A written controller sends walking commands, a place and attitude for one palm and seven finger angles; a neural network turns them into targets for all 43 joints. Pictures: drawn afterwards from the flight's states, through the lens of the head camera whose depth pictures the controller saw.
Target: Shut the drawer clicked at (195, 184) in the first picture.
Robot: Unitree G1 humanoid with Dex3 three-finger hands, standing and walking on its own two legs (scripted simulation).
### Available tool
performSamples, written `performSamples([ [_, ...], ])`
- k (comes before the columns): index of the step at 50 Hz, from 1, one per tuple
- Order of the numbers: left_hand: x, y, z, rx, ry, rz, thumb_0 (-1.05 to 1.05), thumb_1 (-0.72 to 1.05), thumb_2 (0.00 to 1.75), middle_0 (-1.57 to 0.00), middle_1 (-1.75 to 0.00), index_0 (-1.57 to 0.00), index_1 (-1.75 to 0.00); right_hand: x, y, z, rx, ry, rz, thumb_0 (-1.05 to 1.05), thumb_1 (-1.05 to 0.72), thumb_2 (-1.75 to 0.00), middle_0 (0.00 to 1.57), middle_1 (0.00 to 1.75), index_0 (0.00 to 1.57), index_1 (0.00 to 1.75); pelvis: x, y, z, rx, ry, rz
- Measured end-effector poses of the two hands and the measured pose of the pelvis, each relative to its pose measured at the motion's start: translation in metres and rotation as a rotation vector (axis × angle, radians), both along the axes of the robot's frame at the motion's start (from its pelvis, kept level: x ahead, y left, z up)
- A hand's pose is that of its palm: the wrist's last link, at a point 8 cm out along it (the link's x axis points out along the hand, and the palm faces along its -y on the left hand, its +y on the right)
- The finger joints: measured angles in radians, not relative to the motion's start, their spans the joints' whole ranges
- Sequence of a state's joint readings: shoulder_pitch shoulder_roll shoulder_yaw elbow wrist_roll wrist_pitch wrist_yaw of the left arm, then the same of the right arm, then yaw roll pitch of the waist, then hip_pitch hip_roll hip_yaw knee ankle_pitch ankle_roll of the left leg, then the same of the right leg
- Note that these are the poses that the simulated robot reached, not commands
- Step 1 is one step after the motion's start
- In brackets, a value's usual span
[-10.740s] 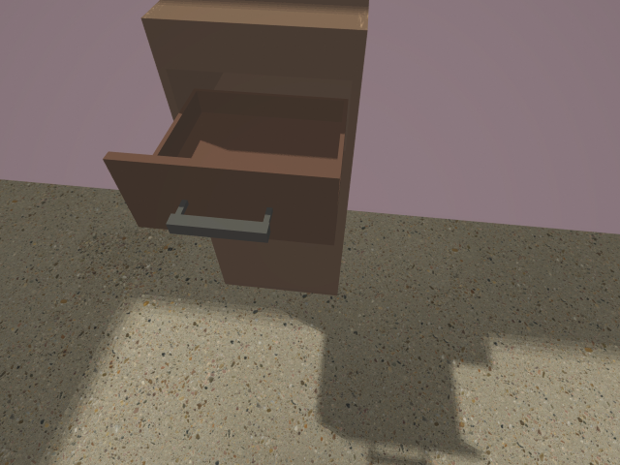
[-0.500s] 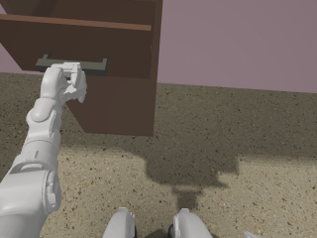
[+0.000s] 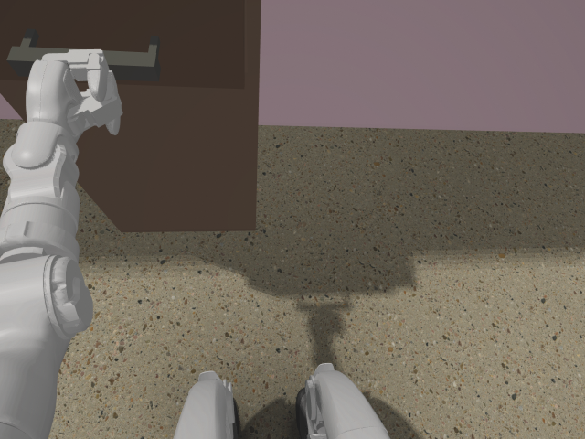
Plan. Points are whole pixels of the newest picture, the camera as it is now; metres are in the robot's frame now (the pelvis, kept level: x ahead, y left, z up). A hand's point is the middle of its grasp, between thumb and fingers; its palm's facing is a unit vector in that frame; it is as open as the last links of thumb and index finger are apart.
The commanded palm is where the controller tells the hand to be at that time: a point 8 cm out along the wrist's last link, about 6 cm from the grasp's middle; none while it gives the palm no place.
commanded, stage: push the drawer shut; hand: left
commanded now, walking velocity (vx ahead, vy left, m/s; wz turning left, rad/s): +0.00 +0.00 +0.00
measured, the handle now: (91, 52) +0.61 +0.21 +0.09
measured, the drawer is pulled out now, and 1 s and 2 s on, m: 0.04 0.00 0.00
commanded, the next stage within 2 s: pull the fist back off the drawer in 0.64 s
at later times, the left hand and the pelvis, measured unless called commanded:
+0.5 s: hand (108, 71) +0.58 +0.19 +0.09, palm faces -0.06 -1.00 -0.04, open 3.2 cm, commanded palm +0.59 +0.21 +0.09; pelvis +0.01 +0.01 -0.01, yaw -1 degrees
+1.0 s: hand (107, 70) +0.58 +0.19 +0.09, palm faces -0.04 -1.00 -0.05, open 3.2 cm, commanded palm +0.59 +0.20 +0.09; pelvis -0.01 +0.01 -0.01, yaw +0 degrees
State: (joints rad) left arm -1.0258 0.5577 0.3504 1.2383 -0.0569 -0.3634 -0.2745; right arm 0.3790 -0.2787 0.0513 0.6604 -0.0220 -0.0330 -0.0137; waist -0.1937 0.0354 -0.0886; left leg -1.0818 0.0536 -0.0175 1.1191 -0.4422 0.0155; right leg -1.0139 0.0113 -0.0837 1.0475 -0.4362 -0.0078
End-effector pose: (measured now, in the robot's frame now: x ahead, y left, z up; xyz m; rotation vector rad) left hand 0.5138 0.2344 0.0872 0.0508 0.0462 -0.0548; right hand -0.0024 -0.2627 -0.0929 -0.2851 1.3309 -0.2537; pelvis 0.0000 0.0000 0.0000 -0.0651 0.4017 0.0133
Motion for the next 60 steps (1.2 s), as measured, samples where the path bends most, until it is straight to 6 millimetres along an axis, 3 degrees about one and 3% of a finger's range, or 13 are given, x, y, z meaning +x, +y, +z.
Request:
performSamples([
  [21,0.046,0.006,0.002,-0.009,0.013,-0.006,0.02,0.69,0.9,-1.4,-1.6,-1.4,-1.6,-0.032,0.017,0.005,-0.001,0.132,-0.052,0.0,-0.9,-0.9,0.2,0.3,0.21,0.3,0.006,0.009,-0.005,-0.025,0.058,-0.008],
  [36,0.05,0.013,0.004,0.002,0.014,0.008,0.03,0.58,0.9,-1.4,-1.6,-1.4,-1.6,-0.047,0.022,0.006,-0.017,0.167,-0.034,0.0,-0.9,-0.9,0.2,0.3,0.21,0.3,-0.003,0.013,-0.011,-0.039,0.079,0.012],
  [60,0.045,0.007,0.001,-0.008,0.011,0.011,0.0,0.67,0.9,-1.4,-1.6,-1.4,-1.6,-0.048,0.025,0.004,0.004,0.136,-0.037,0.0,-0.9,-0.9,0.2,0.3,0.21,0.3,-0.007,0.012,-0.012,-0.035,0.074,-0.002],
])
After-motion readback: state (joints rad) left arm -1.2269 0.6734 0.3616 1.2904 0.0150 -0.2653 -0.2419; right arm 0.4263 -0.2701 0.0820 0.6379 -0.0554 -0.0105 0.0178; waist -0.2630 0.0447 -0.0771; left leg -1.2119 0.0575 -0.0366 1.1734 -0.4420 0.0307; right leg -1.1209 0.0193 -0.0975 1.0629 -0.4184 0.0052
